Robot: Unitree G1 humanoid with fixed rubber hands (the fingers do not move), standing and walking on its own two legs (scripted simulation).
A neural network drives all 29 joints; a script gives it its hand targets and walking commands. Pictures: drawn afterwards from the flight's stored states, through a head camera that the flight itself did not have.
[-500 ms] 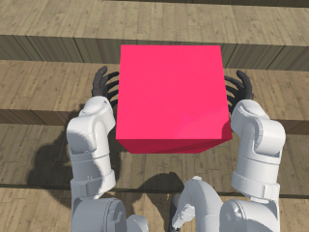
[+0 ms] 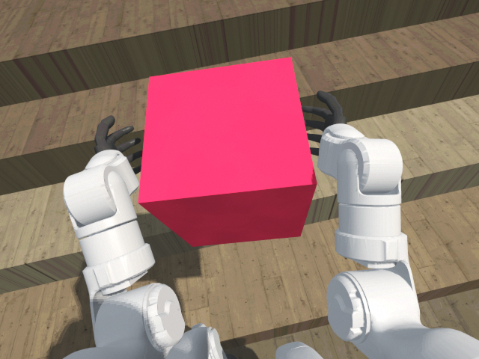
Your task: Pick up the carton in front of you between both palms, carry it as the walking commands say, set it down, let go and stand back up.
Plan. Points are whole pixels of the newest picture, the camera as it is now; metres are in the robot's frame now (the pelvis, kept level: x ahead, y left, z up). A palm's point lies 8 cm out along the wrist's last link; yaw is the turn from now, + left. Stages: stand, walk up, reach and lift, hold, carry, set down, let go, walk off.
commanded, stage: carry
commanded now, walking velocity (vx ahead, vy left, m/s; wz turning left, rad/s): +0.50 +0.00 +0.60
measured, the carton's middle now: (234, 166) +0.38 -0.08 +0.09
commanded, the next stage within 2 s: none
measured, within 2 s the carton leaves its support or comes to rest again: neither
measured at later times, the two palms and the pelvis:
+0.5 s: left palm out of the picture +0.62 +0.13 +0.31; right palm out of the picture +0.68 -0.18 +0.33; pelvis +0.30 -0.09 +0.20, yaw +0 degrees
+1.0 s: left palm out of the picture +0.97 +0.08 +0.40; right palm out of the picture +0.85 -0.21 +0.42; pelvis +0.55 +0.04 +0.25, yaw -17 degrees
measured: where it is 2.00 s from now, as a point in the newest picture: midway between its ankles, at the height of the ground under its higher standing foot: (130, 97)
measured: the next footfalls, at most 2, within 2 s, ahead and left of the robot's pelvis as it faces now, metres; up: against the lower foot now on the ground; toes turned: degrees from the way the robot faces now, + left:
right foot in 0.34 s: +0.43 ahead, -0.18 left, +0.18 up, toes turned +0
left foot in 0.64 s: +0.45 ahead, +0.02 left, +0.29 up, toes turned -4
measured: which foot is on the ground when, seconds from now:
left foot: down 0.00-0.36, up 0.38-0.62, down 0.64-0.84, up 0.86-0.90, down 0.92-1.00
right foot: up 0.00-0.32, down 0.34-0.90, up 0.92-1.00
